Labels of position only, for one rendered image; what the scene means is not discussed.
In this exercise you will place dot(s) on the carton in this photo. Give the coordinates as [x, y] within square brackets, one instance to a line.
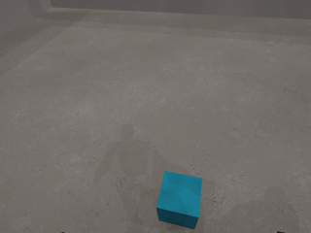
[179, 199]

